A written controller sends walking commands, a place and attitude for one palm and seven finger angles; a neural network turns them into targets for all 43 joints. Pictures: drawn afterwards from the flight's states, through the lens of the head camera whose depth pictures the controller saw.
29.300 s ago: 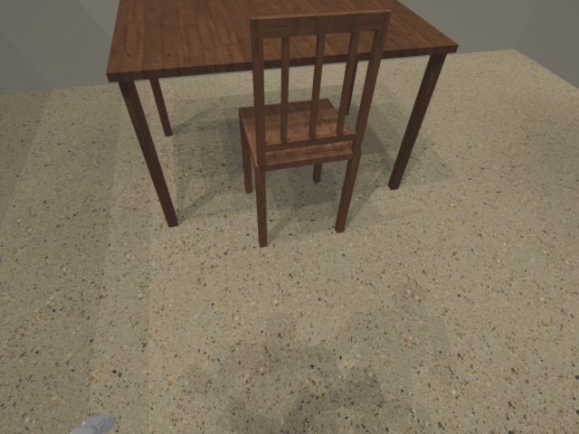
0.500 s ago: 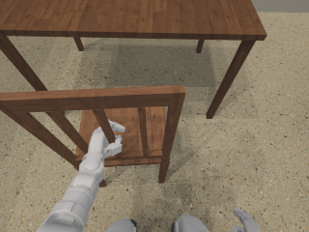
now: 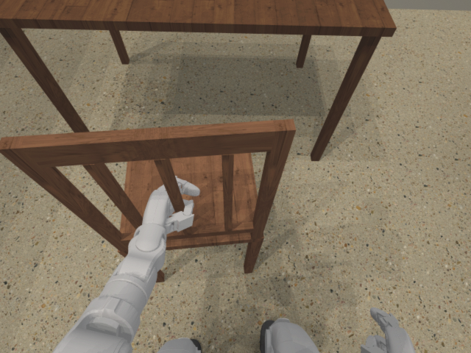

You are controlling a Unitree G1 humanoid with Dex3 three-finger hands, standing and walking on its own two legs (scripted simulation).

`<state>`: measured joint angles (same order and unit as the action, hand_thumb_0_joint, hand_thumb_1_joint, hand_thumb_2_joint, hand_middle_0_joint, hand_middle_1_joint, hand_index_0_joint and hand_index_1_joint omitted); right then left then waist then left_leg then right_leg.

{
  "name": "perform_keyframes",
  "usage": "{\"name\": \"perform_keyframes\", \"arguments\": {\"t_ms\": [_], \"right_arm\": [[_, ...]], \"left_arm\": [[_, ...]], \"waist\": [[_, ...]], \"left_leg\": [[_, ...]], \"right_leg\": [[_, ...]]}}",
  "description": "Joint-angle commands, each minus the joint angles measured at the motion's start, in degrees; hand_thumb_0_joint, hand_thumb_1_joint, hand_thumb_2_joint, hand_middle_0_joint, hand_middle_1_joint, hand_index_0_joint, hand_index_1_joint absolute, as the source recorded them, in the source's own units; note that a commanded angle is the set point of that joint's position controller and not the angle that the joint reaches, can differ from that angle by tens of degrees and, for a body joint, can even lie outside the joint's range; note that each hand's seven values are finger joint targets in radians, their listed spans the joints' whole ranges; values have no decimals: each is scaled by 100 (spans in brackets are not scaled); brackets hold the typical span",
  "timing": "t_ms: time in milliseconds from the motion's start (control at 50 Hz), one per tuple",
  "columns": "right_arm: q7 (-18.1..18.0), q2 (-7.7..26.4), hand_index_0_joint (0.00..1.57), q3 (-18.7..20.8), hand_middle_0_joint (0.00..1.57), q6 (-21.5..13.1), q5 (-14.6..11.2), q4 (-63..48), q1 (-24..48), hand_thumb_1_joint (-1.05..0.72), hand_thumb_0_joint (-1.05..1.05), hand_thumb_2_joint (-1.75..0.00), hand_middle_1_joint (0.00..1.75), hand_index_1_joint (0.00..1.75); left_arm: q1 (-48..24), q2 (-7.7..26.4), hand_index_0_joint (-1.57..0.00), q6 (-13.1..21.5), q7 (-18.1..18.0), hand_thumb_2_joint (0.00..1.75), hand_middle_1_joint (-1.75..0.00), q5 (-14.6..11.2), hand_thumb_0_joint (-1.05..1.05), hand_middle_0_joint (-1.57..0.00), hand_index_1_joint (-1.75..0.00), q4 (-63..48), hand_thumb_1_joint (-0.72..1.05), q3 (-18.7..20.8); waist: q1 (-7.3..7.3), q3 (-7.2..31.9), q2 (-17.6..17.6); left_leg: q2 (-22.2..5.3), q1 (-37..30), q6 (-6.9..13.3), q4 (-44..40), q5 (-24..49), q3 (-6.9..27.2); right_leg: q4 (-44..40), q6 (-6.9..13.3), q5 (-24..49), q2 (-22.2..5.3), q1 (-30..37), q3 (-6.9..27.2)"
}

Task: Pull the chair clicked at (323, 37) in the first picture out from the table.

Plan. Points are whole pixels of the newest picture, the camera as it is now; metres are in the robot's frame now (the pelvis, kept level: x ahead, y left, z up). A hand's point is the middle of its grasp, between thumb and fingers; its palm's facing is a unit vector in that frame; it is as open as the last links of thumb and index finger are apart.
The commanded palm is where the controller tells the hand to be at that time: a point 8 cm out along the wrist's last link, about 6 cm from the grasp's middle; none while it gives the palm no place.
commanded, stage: step backward, pulling the chair out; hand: left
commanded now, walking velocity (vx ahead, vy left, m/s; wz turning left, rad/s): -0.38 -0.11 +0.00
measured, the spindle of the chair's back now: (177, 202) +0.38 +0.12 -0.05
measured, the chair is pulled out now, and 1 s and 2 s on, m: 0.37 0.58 0.58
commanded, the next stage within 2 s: stop walking, hand still on the chair in 0.46 s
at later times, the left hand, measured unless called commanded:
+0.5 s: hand (181, 280) +0.23 +0.10 -0.06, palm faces -0.08 -0.99 -0.15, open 4.9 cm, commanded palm +0.21 +0.15 -0.06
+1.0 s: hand (180, 338) +0.15 +0.09 -0.06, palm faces -0.10 -0.98 -0.15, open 5.1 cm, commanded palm +0.13 +0.14 -0.05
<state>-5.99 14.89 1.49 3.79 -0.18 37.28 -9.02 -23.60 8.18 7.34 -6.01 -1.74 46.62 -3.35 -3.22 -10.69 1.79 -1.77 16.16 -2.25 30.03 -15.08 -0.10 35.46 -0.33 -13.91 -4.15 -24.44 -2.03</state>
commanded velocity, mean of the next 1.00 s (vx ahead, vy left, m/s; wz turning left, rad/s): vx -0.11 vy -0.02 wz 0.01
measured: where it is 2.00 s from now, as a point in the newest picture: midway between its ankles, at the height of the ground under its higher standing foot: outside the picture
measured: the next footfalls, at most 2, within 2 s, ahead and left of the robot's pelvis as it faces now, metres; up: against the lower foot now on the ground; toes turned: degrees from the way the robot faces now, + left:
right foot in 0.10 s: +0.03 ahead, -0.13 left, +0.00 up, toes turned -4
left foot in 0.40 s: -0.08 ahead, +0.15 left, +0.00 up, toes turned +2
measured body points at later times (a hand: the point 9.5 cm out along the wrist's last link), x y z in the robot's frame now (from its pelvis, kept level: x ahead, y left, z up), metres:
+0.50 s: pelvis -0.11 +0.00 +0.00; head -0.04 +0.00 +0.44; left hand +0.23 +0.15 -0.04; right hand +0.01 -0.26 -0.12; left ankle -0.12 +0.15 -0.73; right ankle -0.05 -0.12 -0.72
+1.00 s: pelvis -0.14 +0.00 +0.00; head -0.13 -0.01 +0.45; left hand +0.15 +0.14 -0.04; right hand -0.05 -0.26 -0.12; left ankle -0.12 +0.15 -0.73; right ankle -0.12 -0.12 -0.73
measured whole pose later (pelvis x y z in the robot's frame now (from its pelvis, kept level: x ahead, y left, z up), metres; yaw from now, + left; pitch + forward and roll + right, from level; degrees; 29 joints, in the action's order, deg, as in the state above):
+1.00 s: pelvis -0.14 +0.00 +0.00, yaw +0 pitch -3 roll +0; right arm -6.5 14.6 0.0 2.9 -1.1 41.3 -13.8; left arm -13.3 4.1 6.5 -4.9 -1.7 49.3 -5.6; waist -3.2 -4.1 -1.9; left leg -2.7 12.6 -1.6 28.7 -13.4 -0.2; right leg 29.0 -0.5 -13.8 -1.8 -12.5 -2.5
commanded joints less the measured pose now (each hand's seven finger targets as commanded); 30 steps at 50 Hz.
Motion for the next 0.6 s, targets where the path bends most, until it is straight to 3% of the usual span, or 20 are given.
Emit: {"name": "perform_keyframes", "arguments": {"t_ms": [0, 40, 80, 100, 120, 140, 160, 180, 220, 300, 340, 360, 380, 400, 420, 440, 460, 520, 560, 580], "right_arm": [[125, 609, 20, 183, 20, -222, 60, -471, -130, -90, 0, -90, 30, 30], [171, 663, 20, 232, 20, -302, -8, -382, -301, -90, 0, -90, 30, 30], [141, 665, 20, 205, 20, -366, -19, -273, -356, -90, 0, -90, 30, 30], [137, 555, 20, 155, 20, -358, -34, -266, -357, -90, 0, -90, 30, 30], [69, 473, 20, 131, 20, -359, -53, -280, -318, -90, 0, -90, 30, 30], [-25, 601, 20, 258, 20, -369, -131, -219, -321, -90, 0, -90, 30, 30], [-55, 607, 20, 234, 20, -408, -142, -286, -16, -90, 0, -90, 30, 30], [-52, 585, 20, 193, 20, -436, -146, -243, 78, -90, 0, -90, 30, 30], [-45, 428, 20, 21, 20, -436, -72, -143, 113, -90, 0, -90, 30, 30], [-112, 452, 20, -43, 20, -349, -119, -148, -95, -90, 0, -90, 30, 30], [-159, 524, 20, 1, 20, -336, -119, -191, -223, -90, 0, -90, 30, 30], [-182, 599, 20, 46, 20, -323, -107, -245, -230, -90, 0, -90, 30, 30], [-179, 812, 20, 138, 20, -293, -111, -370, -128, -90, 0, -90, 30, 30], [-95, 786, 20, 159, 20, -206, -72, -406, -262, -90, 0, -90, 30, 30], [-35, 625, 20, 101, 20, -192, -73, -460, -156, -90, 0, -90, 30, 30], [13, 515, 20, 70, 20, -231, 40, -498, 3, -90, 0, -90, 30, 30], [64, 493, 20, 81, 20, -248, 59, -436, -58, -90, 0, -90, 30, 30], [183, 618, 20, 181, 20, -289, -24, -309, -369, -90, 0, -90, 30, 30], [172, 564, 20, 143, 20, -336, -131, -467, -364, -90, 0, -90, 30, 30], [127, 527, 20, 93, 20, -369, -170, -486, -373, -90, 0, -90, 30, 30]], "left_arm": [[-874, 250, -50, 594, 95, 90, -145, 126, 0, -50, -145, -1480, 90, 9], [-937, 222, -50, 666, 99, 90, -145, 134, 0, -50, -145, -1364, 90, -29], [-1025, 472, -50, 748, 111, 90, -145, 194, 0, -50, -145, -1177, 90, 76], [-1101, 461, -50, 802, 116, 90, -145, 247, 0, -50, -145, -1141, 90, 4], [-1314, 709, -50, 880, 97, 90, -145, 279, 0, -50, -145, -1073, 90, 100], [-1292, 1038, -50, 813, 42, 90, -145, 189, 0, -50, -145, -795, 90, 433], [-1174, 1005, -50, 739, 61, 90, -145, 175, 0, -50, -145, -620, 90, 469], [-1042, 989, -50, 683, 61, 90, -145, 143, 0, -50, -145, -415, 90, 450], [-1101, 893, -50, 663, 28, 90, -145, 205, 0, -50, -145, -471, 90, 501], [-745, 736, -50, 532, 13, 90, -145, 84, 0, -50, -145, -326, 90, 400], [-864, 561, -50, 498, 49, 90, -145, 22, 0, -50, -145, -515, 90, 175], [-848, 483, -50, 485, 58, 90, -145, 2, 0, -50, -145, -600, 90, 93], [-784, 383, -50, 445, 77, 90, -145, -30, 0, -50, -145, -672, 90, -2], [-810, 146, -50, 445, 118, 90, -145, -2, 0, -50, -145, -699, 90, -92], [-1053, 45, -50, 458, 160, 90, -145, 29, 0, -50, -145, -1014, 90, -185], [-1363, 6, -50, 515, 190, 90, -145, 69, 0, -50, -145, -1328, 90, -246], [-1351, 38, -50, 518, 168, 90, -145, 110, 0, -50, -145, -1219, 90, -189], [-1162, 47, -50, 525, 167, 90, -145, 89, 0, -50, -145, -963, 90, -129], [-1655, 362, -50, 660, 206, 90, -145, 80, 0, -50, -145, -1921, 90, -35], [-1401, 502, -50, 632, 185, 90, -145, 138, 0, -50, -145, -1808, 90, 25]], "waist": [[202, 2497, -1821], [116, 2607, -1531], [113, 2608, -1169], [42, 2742, -776], [5, 2721, -66], [35, 3109, 1130], [229, 3046, 1225], [332, 2900, 854], [274, 2847, 474], [259, 2957, 722], [179, 2921, 752], [185, 2860, 460], [268, 2603, -501], [259, 2608, -1068], [225, 2520, -1395], [164, 2413, -2158], [192, 2291, -2177], [205, 2298, -1408], [210, 2730, -1091], [142, 2762, -812]], "left_leg": [[-1744, -1028, 947, -273, 4799, 1025], [-1543, -1567, 747, 110, 4859, 878], [-1315, -1318, 562, 402, 4291, 786], [-1036, -947, 355, 595, 3585, 450], [-632, -290, 82, 941, 1794, 19], [-151, 236, -65, 1669, -580, -5], [42, 603, -11, 2385, -1403, 392], [-3, 725, 26, 2677, -1460, 638], [-50, 741, -35, 2266, -1351, 658], [8, 138, -33, 484, -615, 216], [-198, -463, 25, -569, 449, 8], [-522, -701, 171, -962, 1341, 184], [-1144, -745, 482, -1039, 2231, 839], [-1531, -766, 748, -821, 3088, 1052], [-1619, -918, 859, -677, 3716, 940], [-1737, -946, 948, -723, 4137, 1161], [-1823, -941, 1000, -669, 4282, 1188], [-1752, -1619, 843, 110, 4953, 1097], [-1396, -1644, 577, 504, 4099, 851], [-1128, -1180, 422, 527, 3169, 564]], "right_leg": [[355, 151, -937, 184, 863, 91], [-662, 128, 13, 239, 1058, 36], [-1420, 141, 1329, 140, 1569, 52], [-1485, 215, 2830, -197, 2048, 263], [-1329, 429, 4228, -812, 2388, 709], [-1195, 728, 5225, -1358, 2639, 1173], [-1154, 820, 5294, -1686, 2481, 1198], [-1157, 978, 4787, -1857, 2233, 1233], [-1003, 973, 4415, -1787, 2233, 997], [-887, 652, 3612, -1358, 2309, 713], [-688, 435, 2761, -1119, 2013, 547], [-429, 199, 2256, -762, 1805, 301], [-134, -5, 1399, -238, 1326, 83], [295, -71, 710, 60, 1151, 11], [487, -35, 97, 176, 947, -53], [818, 8, -736, 90, 640, -18], [956, 59, -1298, 123, 514, 59], [-520, 154, -365, 126, 766, 191], [-1627, 144, 1157, 77, 1622, 151], [-1603, 214, 2046, -178, 2145, 321]]}}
